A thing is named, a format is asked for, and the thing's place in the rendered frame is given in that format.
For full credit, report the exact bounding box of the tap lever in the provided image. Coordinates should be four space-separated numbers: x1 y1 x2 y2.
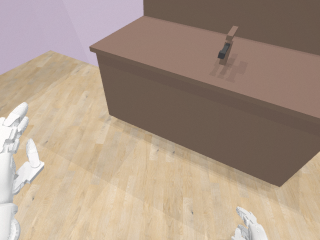
217 43 230 59

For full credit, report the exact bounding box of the robot right hand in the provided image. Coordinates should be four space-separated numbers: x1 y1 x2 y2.
231 206 268 240

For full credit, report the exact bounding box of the counter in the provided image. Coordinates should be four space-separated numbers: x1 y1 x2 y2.
89 0 320 187

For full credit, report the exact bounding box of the robot left forearm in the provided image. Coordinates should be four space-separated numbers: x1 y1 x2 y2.
0 203 21 240

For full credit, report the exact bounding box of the robot left hand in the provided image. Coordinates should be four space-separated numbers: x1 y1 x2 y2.
0 102 45 204

